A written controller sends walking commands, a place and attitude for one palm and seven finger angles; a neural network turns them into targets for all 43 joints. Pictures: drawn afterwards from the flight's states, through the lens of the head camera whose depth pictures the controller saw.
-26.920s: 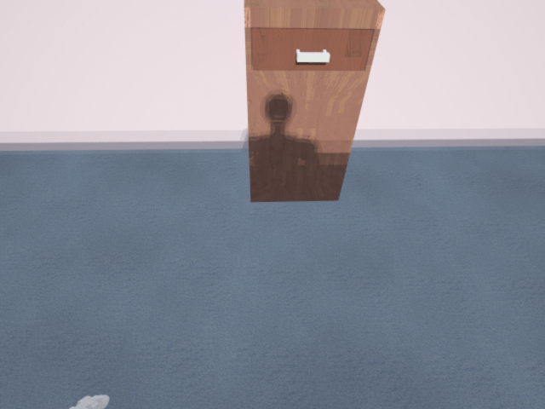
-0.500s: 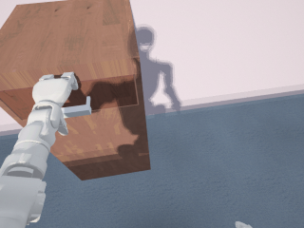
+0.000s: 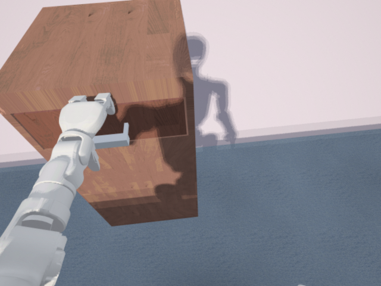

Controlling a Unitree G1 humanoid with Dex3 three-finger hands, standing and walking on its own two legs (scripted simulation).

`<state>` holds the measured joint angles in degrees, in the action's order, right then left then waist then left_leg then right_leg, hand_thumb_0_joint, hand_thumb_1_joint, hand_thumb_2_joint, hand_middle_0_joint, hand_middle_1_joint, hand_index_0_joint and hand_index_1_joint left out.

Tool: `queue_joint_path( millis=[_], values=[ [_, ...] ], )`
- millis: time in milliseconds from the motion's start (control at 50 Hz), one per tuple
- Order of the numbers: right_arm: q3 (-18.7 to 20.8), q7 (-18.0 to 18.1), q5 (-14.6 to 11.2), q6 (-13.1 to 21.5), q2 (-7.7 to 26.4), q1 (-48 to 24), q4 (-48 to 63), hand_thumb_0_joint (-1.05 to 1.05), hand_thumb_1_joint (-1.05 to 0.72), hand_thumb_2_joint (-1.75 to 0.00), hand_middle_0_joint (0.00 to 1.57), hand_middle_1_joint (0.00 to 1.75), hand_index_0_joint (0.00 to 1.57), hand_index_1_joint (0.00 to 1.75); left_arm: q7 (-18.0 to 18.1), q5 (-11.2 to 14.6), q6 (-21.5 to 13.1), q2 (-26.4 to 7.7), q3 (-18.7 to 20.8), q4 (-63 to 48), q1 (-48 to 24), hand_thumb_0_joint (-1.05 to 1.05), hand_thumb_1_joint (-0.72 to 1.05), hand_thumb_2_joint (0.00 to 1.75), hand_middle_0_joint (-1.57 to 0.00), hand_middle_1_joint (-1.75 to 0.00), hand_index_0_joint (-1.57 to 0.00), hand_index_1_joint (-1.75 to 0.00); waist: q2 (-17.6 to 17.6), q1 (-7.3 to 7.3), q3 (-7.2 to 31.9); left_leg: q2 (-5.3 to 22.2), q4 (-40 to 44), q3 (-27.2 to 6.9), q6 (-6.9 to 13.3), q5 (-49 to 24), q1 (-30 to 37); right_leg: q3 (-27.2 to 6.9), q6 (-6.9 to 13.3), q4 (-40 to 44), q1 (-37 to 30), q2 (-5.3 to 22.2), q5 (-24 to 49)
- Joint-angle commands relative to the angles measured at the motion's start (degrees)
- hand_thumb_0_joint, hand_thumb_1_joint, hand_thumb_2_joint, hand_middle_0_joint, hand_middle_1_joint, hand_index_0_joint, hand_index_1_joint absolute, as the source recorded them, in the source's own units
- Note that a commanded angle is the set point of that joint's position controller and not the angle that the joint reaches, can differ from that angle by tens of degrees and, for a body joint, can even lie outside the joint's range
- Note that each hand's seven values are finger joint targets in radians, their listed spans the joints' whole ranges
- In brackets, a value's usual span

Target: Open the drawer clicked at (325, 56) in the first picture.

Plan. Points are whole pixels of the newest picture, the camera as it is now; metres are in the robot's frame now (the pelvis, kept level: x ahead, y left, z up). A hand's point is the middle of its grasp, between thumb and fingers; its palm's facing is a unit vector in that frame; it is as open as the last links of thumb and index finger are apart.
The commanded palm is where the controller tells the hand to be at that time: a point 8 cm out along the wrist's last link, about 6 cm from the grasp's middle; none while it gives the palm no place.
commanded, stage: move the hooked fingers above the handle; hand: left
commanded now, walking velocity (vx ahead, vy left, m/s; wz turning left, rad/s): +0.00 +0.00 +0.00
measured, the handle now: (107, 134) +0.47 +0.25 +0.01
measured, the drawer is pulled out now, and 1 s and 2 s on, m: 0.00 0.00 0.00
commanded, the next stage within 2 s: lower the fingers behind the handle in 0.36 s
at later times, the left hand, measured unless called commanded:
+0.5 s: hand (91, 133) +0.42 +0.25 +0.07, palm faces -0.01 -0.02 -1.00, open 13.8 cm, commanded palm +0.40 +0.25 +0.13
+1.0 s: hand (103, 146) +0.42 +0.24 +0.03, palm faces -0.11 -0.02 -0.99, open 13.8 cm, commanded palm +0.41 +0.24 +0.10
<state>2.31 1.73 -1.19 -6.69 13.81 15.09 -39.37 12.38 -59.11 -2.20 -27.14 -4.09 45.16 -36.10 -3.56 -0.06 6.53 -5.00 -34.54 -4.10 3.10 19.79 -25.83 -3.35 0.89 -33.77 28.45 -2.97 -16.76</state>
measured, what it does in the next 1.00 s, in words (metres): stands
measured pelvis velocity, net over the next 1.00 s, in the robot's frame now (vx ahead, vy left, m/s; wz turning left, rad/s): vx -0.01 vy -0.01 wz -0.01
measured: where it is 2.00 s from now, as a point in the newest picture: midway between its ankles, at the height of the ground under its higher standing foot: outside the picture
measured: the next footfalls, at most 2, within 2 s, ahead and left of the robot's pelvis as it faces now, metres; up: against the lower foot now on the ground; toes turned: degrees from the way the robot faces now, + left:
none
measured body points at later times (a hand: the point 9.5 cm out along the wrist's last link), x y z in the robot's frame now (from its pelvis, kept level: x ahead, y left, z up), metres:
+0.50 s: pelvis +0.01 -0.01 +0.00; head +0.05 -0.02 +0.45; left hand +0.42 +0.25 +0.13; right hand +0.10 -0.28 -0.13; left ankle -0.04 +0.09 -0.73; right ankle -0.01 -0.11 -0.73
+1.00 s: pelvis -0.01 -0.01 -0.01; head +0.05 -0.02 +0.44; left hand +0.42 +0.24 +0.08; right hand +0.08 -0.27 -0.14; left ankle -0.04 +0.09 -0.73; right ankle -0.01 -0.11 -0.73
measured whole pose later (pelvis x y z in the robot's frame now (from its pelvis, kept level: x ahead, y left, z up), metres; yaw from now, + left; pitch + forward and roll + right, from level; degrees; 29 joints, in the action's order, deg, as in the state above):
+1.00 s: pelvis -0.01 -0.01 -0.01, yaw +0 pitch +13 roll +0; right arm 1.7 2.9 -1.1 -7.4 14.0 15.9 -37.8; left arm 11.1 -59.7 -3.5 -27.7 -3.5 51.3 -36.9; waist -2.3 -1.6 7.0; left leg -4.2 -37.6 -3.9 2.3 20.7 -30.2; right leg -3.0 1.7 -36.7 32.9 -3.9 -17.2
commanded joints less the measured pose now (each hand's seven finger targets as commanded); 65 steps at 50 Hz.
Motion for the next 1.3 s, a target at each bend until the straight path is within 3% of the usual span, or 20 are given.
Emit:
queue_joint_path(
  millis=[0, 120, 180, 300, 360, 400, 460, 520, 640, 680, 740, 840, 900, 960, 1020, 1060, 1080, 1140, 1180, 1280],
  values=[
    [2.6, 1.0, 0.1, 1.2, 8.6, 0.8, 6.3, 0.0, -0.9, -0.9, 0.2, 0.3, 0.2, 0.3, 2.3, 0.2, 1.2, -19.2, 9.3, -12.0, -25.7, 0.0, -0.5, 0.3, -0.3, -1.2, -0.3, -1.2, 2.6, -0.05, 20.9, 2.8, 2.7, 2.2, -1.9, -28.4, 8.3, 2.7, 2.2, 1.3, -14.3, 0.8, 19.9],
    [2.1, 1.4, -0.2, 1.0, 8.1, -0.3, 7.1, 0.0, -0.9, -0.9, 0.2, 0.3, 0.2, 0.3, 0.6, 0.0, 0.6, -17.9, 8.4, -11.4, -22.6, 0.0, -0.5, 0.3, -0.3, -1.2, -0.3, -1.2, 2.6, 0.19, 17.6, 2.6, 3.2, 2.6, -1.5, -26.4, 6.7, 2.7, 2.1, 1.6, -14.0, 1.1, 19.4],
    [2.3, 1.3, -0.2, 1.1, 8.2, -0.1, 7.3, 0.0, -0.9, -0.9, 0.2, 0.3, 0.2, 0.3, 0.0, 0.0, 0.3, -16.9, 7.2, -13.1, -23.0, 0.0, -0.5, 0.3, -0.3, -1.2, -0.3, -1.2, 0.8, -0.06, 18.6, 2.7, 2.8, 2.7, -1.6, -27.6, 8.1, 2.7, 2.1, 1.6, -13.6, 1.1, 19.7],
    [2.6, 1.6, -0.3, 1.1, 8.4, 0.3, 7.1, 0.0, -0.9, -0.9, 0.2, 0.3, 0.2, 0.3, -1.3, 0.7, -0.1, -14.6, 4.6, -13.5, -24.0, 0.0, -0.5, 0.3, -0.3, -1.2, -0.3, -1.2, 1.2, -1.2, 17.9, 2.5, 2.5, 2.8, -1.4, -26.1, 8.6, 2.5, 2.1, 1.9, -12.6, 1.2, 19.5],
    [2.8, 1.7, -0.1, 1.1, 8.7, 0.4, 7.3, 0.0, -0.9, -0.9, 0.2, 0.3, 0.2, 0.3, -1.4, 1.4, -0.8, -17.0, 7.2, -14.8, -21.4, 0.0, -0.5, 0.3, -0.3, -1.2, -0.3, -1.2, 2.0, -0.33, 20.5, 2.3, 1.8, 2.9, -1.2, -27.8, 8.6, 1.9, 2.0, 1.6, -15.0, 1.2, 21.7],
    [2.6, 1.7, -0.2, 1.0, 8.5, 0.4, 7.1, 0.0, -0.9, -0.9, 0.2, 0.3, 0.2, 0.3, -1.3, 1.4, -1.2, -16.2, 6.5, -15.1, -22.6, 0.0, -0.5, 0.3, -0.3, -1.2, -0.3, -1.2, 1.9, -0.59, 19.0, 2.3, 2.1, 2.8, -1.3, -27.0, 7.5, 2.1, 1.9, 1.5, -14.3, 1.3, 21.7],
    [2.8, 1.6, -0.1, 1.0, 8.7, 0.2, 6.9, 0.0, -0.9, -0.9, 0.2, 0.3, 0.2, 0.3, -0.6, 1.0, -1.3, -18.4, 8.8, -14.2, -20.2, 0.0, -0.5, 0.3, -0.3, -1.2, -0.3, -1.2, 0.8, 0.15, 18.6, 2.3, 2.1, 3.0, -1.4, -27.5, 6.8, 2.0, 2.2, 1.2, -14.5, 1.1, 21.6],
    [2.8, 1.3, -0.3, 1.0, 8.4, 0.6, 6.7, 0.0, -0.9, -0.9, 0.2, 0.3, 0.2, 0.3, -0.3, 0.8, -0.7, -14.6, 6.0, -11.8, -19.6, 0.0, -0.5, 0.3, -0.3, -1.2, -0.3, -1.2, 1.5, -0.56, 16.3, 2.4, 2.0, 3.1, -1.4, -25.7, 5.7, 2.5, 2.2, 1.2, -12.1, 1.0, 20.1],
    [2.7, 1.4, -0.2, 0.8, 8.9, 1.3, 6.3, 0.0, -0.9, -0.9, 0.2, 0.3, 0.2, 0.3, 0.5, -0.2, 0.4, -15.3, 5.5, -8.5, -22.1, 0.0, -0.5, 0.3, -0.3, -1.2, -0.3, -1.2, 2.5, -1.45, 16.6, 2.4, 1.7, 3.0, -1.4, -22.4, 4.5, 2.5, 2.1, 1.0, -10.4, 1.0, 17.4],
    [2.6, 1.4, -0.2, 0.7, 8.8, 1.7, 6.2, 0.0, -0.9, -0.9, 0.2, 0.3, 0.2, 0.3, 0.4, -0.2, 0.6, -14.1, 4.7, -7.2, -21.2, 0.0, -0.5, 0.3, -0.3, -1.2, -0.3, -1.2, 3.3, -1.55, 17.7, 2.3, 1.2, 3.0, -1.2, -23.0, 4.2, 2.5, 2.1, 0.7, -10.9, 1.1, 18.3],
    [2.5, 1.3, -0.4, 0.5, 8.8, 1.8, 6.1, 0.0, -0.9, -0.9, 0.2, 0.3, 0.2, 0.3, 0.2, -0.5, 1.2, -11.1, 2.0, -4.8, -22.3, 0.0, -0.5, 0.3, -0.3, -1.2, -0.3, -1.2, 4.5, -2.58, 14.8, 2.5, 1.2, 2.8, -1.3, -19.9, 3.4, 2.8, 2.0, 1.1, -7.9, 1.0, 15.1],
    [2.4, 1.3, -0.2, 0.2, 8.7, 2.7, 6.2, 0.0, -0.9, -0.9, 0.2, 0.3, 0.2, 0.3, 0.2, -1.1, 1.8, -10.2, 1.1, -2.4, -22.0, 0.0, -0.5, 0.3, -0.3, -1.2, -0.3, -1.2, 4.3, -2.49, 15.9, 2.3, 0.7, 3.1, -1.0, -18.4, 2.5, 2.5, 2.0, 0.9, -7.7, 1.1, 14.3],
    [2.4, 1.8, -0.1, 0.4, 8.9, 3.0, 6.7, 0.0, -0.9, -0.9, 0.2, 0.3, 0.2, 0.3, 0.5, -0.4, -0.2, -14.8, 5.0, -3.6, -24.2, 0.0, -0.5, 0.3, -0.3, -1.2, -0.3, -1.2, 5.0, -2.44, 17.0, 2.2, 0.4, 3.0, -0.5, -16.2, 0.7, 1.7, 1.8, 0.7, -9.0, 1.3, 13.7],
    [2.6, 2.3, 0.5, 1.0, 8.6, 3.1, 7.2, 0.0, -0.9, -0.9, 0.2, 0.3, 0.2, 0.3, 2.8, -1.1, -4.1, -19.7, 9.2, -8.7, -27.6, 0.0, -0.5, 0.3, -0.3, -1.2, -0.3, -1.2, 1.3, -1.6, 21.1, 2.0, -0.7, 2.8, -0.5, -18.1, 0.4, 1.1, 2.0, -1.0, -10.0, 1.3, 15.5],
    [3.1, 1.9, 0.9, 1.7, 7.8, 3.6, 6.4, 0.0, -0.9, -0.9, 0.2, 0.3, 0.2, 0.3, 6.9, -2.6, -6.0, -18.8, 9.9, -9.8, -26.7, 0.0, -0.5, 0.3, -0.3, -1.2, -0.3, -1.2, -2.3, -1.38, 22.8, 2.3, -2.4, 2.5, -1.3, -21.6, 2.0, 1.8, 2.3, -2.9, -6.2, 0.6, 15.7],
    [3.4, 1.3, 1.2, 2.0, 8.0, 3.9, 5.5, 0.0, -0.9, -0.9, 0.2, 0.3, 0.2, 0.3, 9.4, -3.1, -4.9, -18.0, 10.4, -7.6, -25.5, 0.0, -0.5, 0.3, -0.3, -1.2, -0.3, -1.2, -1.8, -1.81, 23.2, 2.5, -3.4, 2.4, -1.6, -22.6, 1.3, 2.2, 2.4, -3.7, -4.9, 0.2, 15.6],
    [3.4, 1.0, 1.1, 2.2, 7.9, 4.3, 5.2, 0.0, -0.9, -0.9, 0.2, 0.3, 0.2, 0.3, 10.2, -2.8, -3.9, -15.3, 8.0, -5.8, -25.5, 0.0, -0.5, 0.3, -0.3, -1.2, -0.3, -1.2, -1.8, -2.66, 21.7, 2.6, -3.4, 2.6, -1.6, -21.5, 0.8, 2.5, 2.2, -3.5, -3.6, 0.2, 14.9],
    [3.6, 0.3, 0.9, 2.0, 8.6, 4.8, 4.2, 0.0, -0.9, -0.9, 0.2, 0.3, 0.2, 0.3, 11.4, -2.5, -0.9, -15.9, 8.6, -2.9, -24.9, 0.0, -0.5, 0.3, -0.3, -1.2, -0.3, -1.2, -0.2, -2.81, 22.0, 2.6, -3.5, 3.0, -1.6, -21.3, -0.2, 2.6, 2.1, -3.5, -3.9, 0.1, 15.6],
    [3.6, 0.2, 0.9, 1.8, 8.8, 5.0, 3.8, 0.0, -0.9, -0.9, 0.2, 0.3, 0.2, 0.3, 11.6, -2.5, 0.9, -16.0, 8.0, -2.0, -26.6, 0.0, -0.5, 0.3, -0.3, -1.2, -0.3, -1.2, 0.2, -3.04, 23.5, 2.4, -3.4, 3.1, -1.4, -21.0, -0.4, 2.4, 1.9, -3.4, -5.2, 0.3, 16.2],
    [2.9, 0.5, 0.4, 0.9, 9.1, 4.6, 3.5, 0.0, -0.9, -0.9, 0.2, 0.3, 0.2, 0.3, 9.8, -2.5, 4.7, -15.8, 6.7, 3.6, -24.9, 0.0, -0.5, 0.3, -0.3, -1.2, -0.3, -1.2, 3.8, -3.12, 20.8, 2.2, -2.1, 3.8, -0.7, -17.5, -3.4, 1.9, 1.5, -2.1, -7.6, 0.7, 15.6]
  ],
)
